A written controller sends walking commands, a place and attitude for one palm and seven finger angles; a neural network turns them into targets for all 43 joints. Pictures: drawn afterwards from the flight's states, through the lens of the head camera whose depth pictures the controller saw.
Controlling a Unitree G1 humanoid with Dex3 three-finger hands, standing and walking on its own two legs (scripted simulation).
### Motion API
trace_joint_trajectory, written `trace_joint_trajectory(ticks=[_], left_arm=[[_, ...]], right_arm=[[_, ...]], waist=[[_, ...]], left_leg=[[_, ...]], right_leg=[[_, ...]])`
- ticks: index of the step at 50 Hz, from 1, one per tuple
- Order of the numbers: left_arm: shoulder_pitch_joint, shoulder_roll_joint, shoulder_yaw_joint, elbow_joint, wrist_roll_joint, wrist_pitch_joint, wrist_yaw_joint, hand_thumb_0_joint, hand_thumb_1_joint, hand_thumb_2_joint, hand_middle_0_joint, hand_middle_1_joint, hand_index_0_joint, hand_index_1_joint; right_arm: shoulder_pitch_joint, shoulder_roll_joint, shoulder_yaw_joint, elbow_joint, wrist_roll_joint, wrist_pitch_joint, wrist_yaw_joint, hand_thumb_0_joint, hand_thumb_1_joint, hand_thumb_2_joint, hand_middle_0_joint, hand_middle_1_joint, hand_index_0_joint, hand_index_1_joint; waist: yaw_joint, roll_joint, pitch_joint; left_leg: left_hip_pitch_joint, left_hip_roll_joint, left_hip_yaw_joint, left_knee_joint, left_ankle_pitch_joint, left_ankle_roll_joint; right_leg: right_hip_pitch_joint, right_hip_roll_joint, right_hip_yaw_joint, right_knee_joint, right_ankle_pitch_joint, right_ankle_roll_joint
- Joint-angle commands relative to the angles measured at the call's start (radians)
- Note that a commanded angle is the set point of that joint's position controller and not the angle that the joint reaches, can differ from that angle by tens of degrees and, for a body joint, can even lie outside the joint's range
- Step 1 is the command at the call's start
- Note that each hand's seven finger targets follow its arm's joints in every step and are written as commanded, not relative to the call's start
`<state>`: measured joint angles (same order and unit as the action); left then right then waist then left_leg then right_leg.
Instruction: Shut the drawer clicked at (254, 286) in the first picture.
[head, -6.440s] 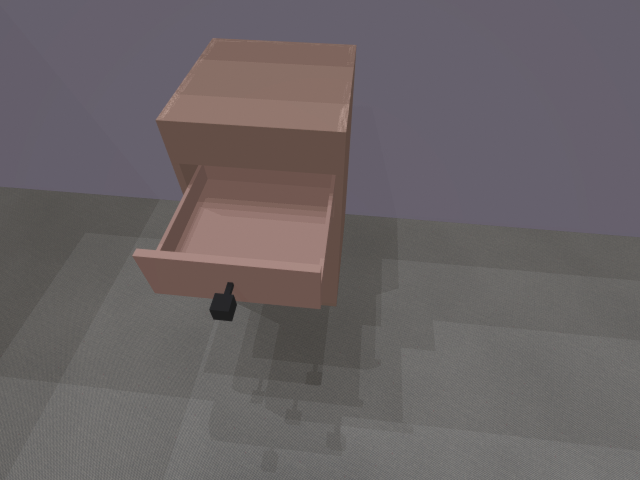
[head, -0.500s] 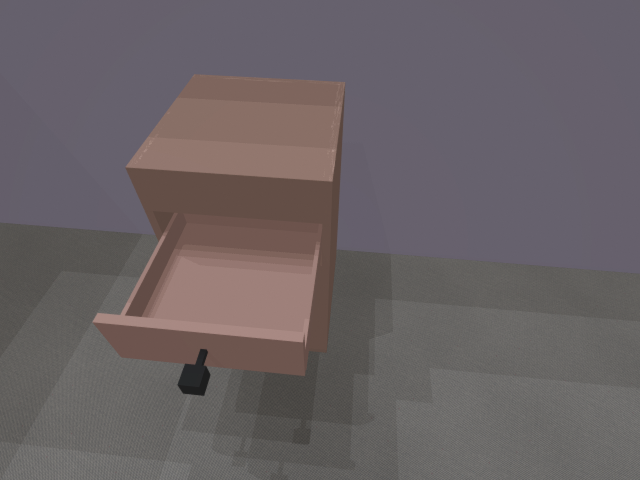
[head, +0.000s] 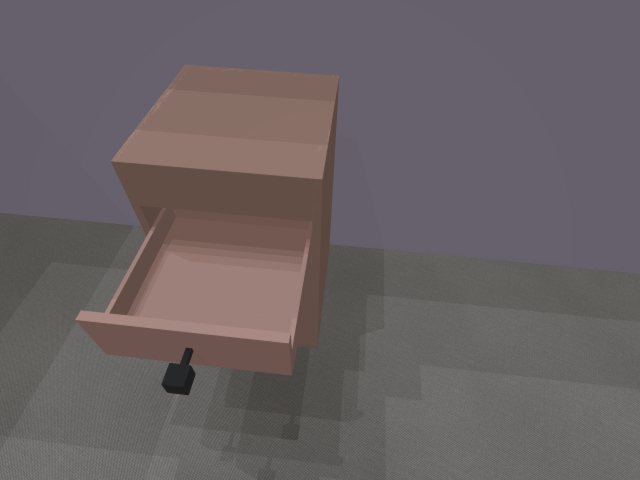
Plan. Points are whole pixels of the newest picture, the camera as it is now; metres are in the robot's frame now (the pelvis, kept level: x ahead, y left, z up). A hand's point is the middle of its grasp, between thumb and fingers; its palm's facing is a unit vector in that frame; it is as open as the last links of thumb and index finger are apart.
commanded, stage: look again from close up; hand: left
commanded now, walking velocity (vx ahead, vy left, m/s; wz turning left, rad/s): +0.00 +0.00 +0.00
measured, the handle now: (182, 368) +0.33 +0.28 -0.22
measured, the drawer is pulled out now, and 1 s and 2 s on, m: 0.29 0.29 0.29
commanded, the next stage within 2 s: shuffle to correct the standing spot in 0.60 s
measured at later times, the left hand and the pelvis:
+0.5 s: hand out of the picture -0.03 +0.14 -0.17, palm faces +0.03 -0.99 -0.17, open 7.4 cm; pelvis -0.01 -0.02 +0.00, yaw +0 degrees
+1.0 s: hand out of the picture -0.03 +0.15 -0.18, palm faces +0.07 -0.98 -0.19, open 7.4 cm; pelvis +0.00 -0.01 +0.00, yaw +0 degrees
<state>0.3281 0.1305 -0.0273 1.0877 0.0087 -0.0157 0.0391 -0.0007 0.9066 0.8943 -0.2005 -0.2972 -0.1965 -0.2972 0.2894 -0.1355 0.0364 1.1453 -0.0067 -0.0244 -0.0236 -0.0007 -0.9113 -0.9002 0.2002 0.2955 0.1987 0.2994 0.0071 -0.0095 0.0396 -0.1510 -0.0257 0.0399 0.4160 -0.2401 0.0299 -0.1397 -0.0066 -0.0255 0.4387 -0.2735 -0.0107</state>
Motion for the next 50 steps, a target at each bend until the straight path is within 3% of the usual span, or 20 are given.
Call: trace_joint_trajectory(ticks=[1,23,35,39,44,46,50], left_arm=[[0.087,0.094,0.015,-0.021,0.002,-0.016,0.009,0.000,0.900,0.900,-0.200,-0.300,-0.200,-0.300],[0.097,0.087,0.012,-0.015,0.002,-0.016,0.008,0.000,0.900,0.900,-0.200,-0.300,-0.200,-0.300],[0.104,0.082,0.013,-0.013,0.001,-0.018,0.007,0.000,0.900,0.900,-0.200,-0.300,-0.200,-0.300],[0.103,0.103,0.025,-0.018,0.002,-0.018,0.009,0.000,0.900,0.900,-0.200,-0.300,-0.200,-0.300],[0.097,0.145,0.048,-0.030,0.005,-0.008,0.010,0.000,0.900,0.900,-0.200,-0.300,-0.200,-0.300],[0.093,0.149,0.052,-0.034,0.006,-0.006,0.010,0.000,0.900,0.900,-0.200,-0.300,-0.200,-0.300],[0.073,0.134,0.052,-0.043,0.008,-0.007,0.010,0.000,0.900,0.900,-0.200,-0.300,-0.200,-0.300]], right_arm=[[0.073,-0.095,-0.021,-0.020,0.002,-0.016,-0.005,0.000,-0.900,-0.900,0.200,0.300,0.200,0.300],[0.083,-0.078,-0.020,-0.011,0.001,-0.006,-0.004,0.000,-0.900,-0.900,0.200,0.300,0.200,0.300],[0.099,-0.069,-0.019,-0.008,0.001,-0.007,-0.005,0.000,-0.900,-0.900,0.200,0.300,0.200,0.300],[0.105,-0.078,-0.019,-0.017,-0.004,0.004,-0.003,0.000,-0.900,-0.900,0.200,0.300,0.200,0.300],[0.101,-0.079,-0.025,-0.044,-0.009,0.023,0.003,0.000,-0.900,-0.900,0.200,0.300,0.200,0.300],[0.112,-0.077,-0.028,-0.047,-0.011,0.024,0.004,0.000,-0.900,-0.900,0.200,0.300,0.200,0.300],[0.139,-0.079,-0.028,-0.048,-0.011,0.014,0.003,0.000,-0.900,-0.900,0.200,0.300,0.200,0.300]], waist=[[-0.006,0.003,0.024],[-0.005,0.000,0.071],[-0.004,-0.005,0.049],[0.003,0.009,0.061],[0.013,-0.064,0.098],[0.008,-0.074,0.085],[0.002,-0.024,0.090]], left_leg=[[0.000,0.119,-0.095,-0.061,0.219,0.012],[-0.032,0.117,-0.093,-0.078,0.116,0.006],[-0.033,0.116,-0.084,-0.066,0.128,0.003],[-0.067,0.097,-0.068,-0.043,0.082,-0.005],[-0.145,0.060,-0.033,0.025,-0.033,-0.018],[-0.123,0.061,-0.022,0.048,-0.038,-0.020],[-0.083,0.082,-0.030,-0.014,0.045,-0.014]], right_leg=[[-0.032,-0.103,0.084,-0.080,0.188,-0.033],[-0.073,-0.094,0.098,-0.111,0.103,-0.042],[-0.063,-0.096,0.106,-0.109,0.119,-0.046],[-0.059,-0.124,0.129,-0.117,0.071,-0.065],[-0.059,-0.196,0.208,-0.180,-0.067,-0.106],[-0.073,-0.215,0.235,-0.204,-0.079,-0.123],[-0.082,-0.168,0.187,-0.129,0.048,-0.115]])
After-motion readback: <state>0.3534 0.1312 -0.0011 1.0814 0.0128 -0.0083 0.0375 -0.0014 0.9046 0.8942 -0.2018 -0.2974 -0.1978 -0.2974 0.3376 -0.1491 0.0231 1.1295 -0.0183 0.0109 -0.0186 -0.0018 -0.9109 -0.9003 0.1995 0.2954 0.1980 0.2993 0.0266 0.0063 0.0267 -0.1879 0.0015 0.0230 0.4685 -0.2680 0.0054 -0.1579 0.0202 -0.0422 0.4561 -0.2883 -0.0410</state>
